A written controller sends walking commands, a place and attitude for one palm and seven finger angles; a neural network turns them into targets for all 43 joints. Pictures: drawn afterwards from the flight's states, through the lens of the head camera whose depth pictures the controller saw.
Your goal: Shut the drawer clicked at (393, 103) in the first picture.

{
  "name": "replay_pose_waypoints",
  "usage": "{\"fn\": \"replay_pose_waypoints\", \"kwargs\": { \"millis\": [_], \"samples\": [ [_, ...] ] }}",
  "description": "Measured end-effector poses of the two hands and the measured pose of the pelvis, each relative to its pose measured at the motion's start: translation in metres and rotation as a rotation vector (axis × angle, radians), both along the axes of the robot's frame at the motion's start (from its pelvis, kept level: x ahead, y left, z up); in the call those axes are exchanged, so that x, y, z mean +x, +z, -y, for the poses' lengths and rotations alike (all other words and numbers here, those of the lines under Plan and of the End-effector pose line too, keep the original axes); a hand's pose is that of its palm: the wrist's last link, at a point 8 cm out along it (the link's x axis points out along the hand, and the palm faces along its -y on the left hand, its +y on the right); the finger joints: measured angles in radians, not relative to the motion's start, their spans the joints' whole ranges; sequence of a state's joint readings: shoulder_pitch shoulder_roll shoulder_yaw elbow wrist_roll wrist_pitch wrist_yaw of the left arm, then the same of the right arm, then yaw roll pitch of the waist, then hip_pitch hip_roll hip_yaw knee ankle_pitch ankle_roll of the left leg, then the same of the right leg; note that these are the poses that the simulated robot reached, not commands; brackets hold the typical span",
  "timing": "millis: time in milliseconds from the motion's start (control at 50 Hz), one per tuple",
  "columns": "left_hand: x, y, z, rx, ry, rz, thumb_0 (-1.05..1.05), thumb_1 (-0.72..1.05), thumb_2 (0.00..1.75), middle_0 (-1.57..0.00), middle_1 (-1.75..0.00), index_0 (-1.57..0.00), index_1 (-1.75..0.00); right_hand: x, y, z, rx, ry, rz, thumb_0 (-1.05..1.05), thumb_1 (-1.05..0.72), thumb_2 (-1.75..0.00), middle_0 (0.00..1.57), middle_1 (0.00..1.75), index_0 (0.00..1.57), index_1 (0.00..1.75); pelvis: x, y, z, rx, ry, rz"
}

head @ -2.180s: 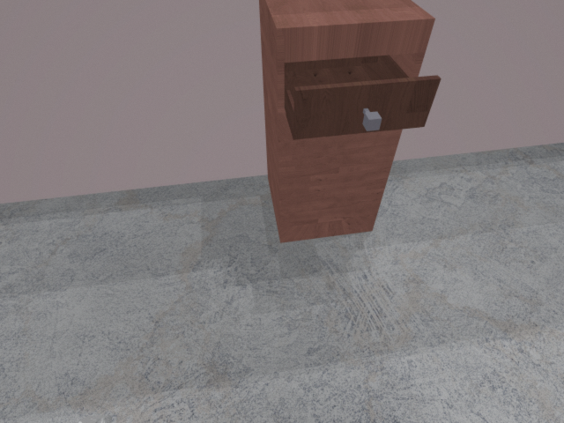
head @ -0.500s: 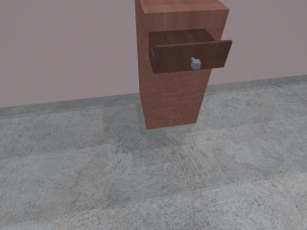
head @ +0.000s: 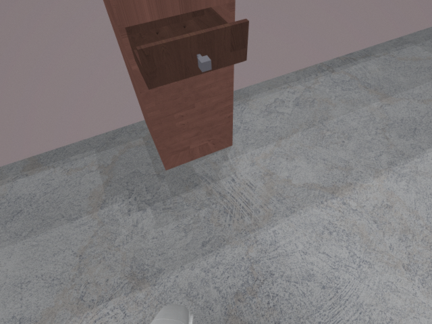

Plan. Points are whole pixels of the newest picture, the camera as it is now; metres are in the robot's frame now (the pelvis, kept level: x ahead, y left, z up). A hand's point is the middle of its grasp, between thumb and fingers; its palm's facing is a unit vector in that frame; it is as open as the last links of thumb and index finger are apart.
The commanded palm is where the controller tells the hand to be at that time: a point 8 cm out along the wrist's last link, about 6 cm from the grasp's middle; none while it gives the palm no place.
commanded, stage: walk to a spot facing it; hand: left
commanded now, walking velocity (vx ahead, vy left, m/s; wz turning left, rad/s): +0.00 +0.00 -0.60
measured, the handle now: (202, 61) +0.89 +0.13 -0.02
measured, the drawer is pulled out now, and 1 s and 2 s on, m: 0.15 0.15 0.15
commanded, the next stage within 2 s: none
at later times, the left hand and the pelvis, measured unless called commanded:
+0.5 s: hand out of the picture +0.11 +0.27 -0.17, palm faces -0.23 -0.95 -0.24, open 7.4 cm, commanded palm none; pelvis -0.01 +0.07 +0.00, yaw -18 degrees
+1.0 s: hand (172, 308) +0.17 +0.12 -0.16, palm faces -0.57 -0.79 -0.22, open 7.4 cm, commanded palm none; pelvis +0.01 -0.01 +0.00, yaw -37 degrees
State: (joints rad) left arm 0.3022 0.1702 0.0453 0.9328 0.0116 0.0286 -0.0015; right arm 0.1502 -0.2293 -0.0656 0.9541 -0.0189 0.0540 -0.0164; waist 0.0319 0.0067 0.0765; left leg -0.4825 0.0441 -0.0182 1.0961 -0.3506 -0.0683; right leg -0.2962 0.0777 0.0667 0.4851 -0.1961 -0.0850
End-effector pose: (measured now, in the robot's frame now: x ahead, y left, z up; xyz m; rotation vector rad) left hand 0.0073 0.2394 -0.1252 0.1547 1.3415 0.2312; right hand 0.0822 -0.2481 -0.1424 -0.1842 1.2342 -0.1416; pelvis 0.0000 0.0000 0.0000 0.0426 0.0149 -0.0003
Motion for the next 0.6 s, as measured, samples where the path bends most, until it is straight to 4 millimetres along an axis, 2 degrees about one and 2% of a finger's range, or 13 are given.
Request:
{"fn": "replay_pose_waypoints", "kwargs": {
  "millis": [140, 240, 300, 380, 460, 540, 600],
  "samples": [
    [0.021, 0.001, -0.023, 0.014, -0.073, 0.025, 0.00, 0.90, 0.90, -0.21, -0.30, -0.21, -0.30, -0.002, 0.012, 0.000, -0.037, -0.063, 0.060, 0.01, -0.90, -0.89, 0.20, 0.29, 0.20, 0.30, -0.004, 0.002, -0.014, -0.009, -0.079, -0.013],
    [0.040, -0.003, -0.050, 0.022, -0.137, 0.046, 0.00, 0.90, 0.90, -0.20, -0.30, -0.20, -0.30, -0.004, 0.023, -0.015, -0.061, -0.105, 0.125, 0.01, -0.90, -0.89, 0.20, 0.29, 0.20, 0.30, -0.009, 0.000, -0.034, -0.020, -0.145, -0.022],
    [0.056, -0.012, -0.069, 0.018, -0.179, 0.063, 0.00, 0.90, 0.90, -0.20, -0.30, -0.20, -0.30, -0.012, 0.026, -0.028, -0.086, -0.132, 0.172, 0.01, -0.90, -0.89, 0.20, 0.29, 0.20, 0.30, -0.011, -0.007, -0.050, -0.042, -0.178, -0.029],
    [0.081, -0.013, -0.084, 0.010, -0.242, 0.092, 0.01, 0.91, 0.90, -0.20, -0.30, -0.20, -0.30, -0.044, 0.034, -0.045, -0.102, -0.166, 0.147, 0.01, -0.90, -0.89, 0.20, 0.29, 0.20, 0.30, -0.015, -0.003, -0.062, -0.046, -0.223, -0.007],
    [0.102, -0.010, -0.085, -0.006, -0.305, 0.110, 0.01, 0.91, 0.90, -0.20, -0.30, -0.20, -0.30, -0.078, 0.036, -0.056, -0.101, -0.234, 0.101, 0.01, -0.90, -0.89, 0.20, 0.30, 0.20, 0.30, -0.015, 0.001, -0.067, -0.057, -0.286, 0.011],
    [0.120, -0.010, -0.071, -0.024, -0.378, 0.095, 0.01, 0.91, 0.90, -0.20, -0.30, -0.20, -0.30, -0.115, 0.032, -0.064, -0.086, -0.327, 0.060, 0.01, -0.90, -0.89, 0.20, 0.30, 0.20, 0.30, -0.014, 0.002, -0.068, -0.064, -0.349, 0.020],
    [0.135, -0.010, -0.050, -0.037, -0.444, 0.087, 0.01, 0.91, 0.90, -0.20, -0.30, -0.20, -0.30, -0.147, 0.025, -0.068, -0.068, -0.403, 0.015, 0.01, -0.90, -0.89, 0.20, 0.30, 0.20, 0.30, -0.016, 0.001, -0.063, -0.061, -0.397, 0.021]
  ]
}}
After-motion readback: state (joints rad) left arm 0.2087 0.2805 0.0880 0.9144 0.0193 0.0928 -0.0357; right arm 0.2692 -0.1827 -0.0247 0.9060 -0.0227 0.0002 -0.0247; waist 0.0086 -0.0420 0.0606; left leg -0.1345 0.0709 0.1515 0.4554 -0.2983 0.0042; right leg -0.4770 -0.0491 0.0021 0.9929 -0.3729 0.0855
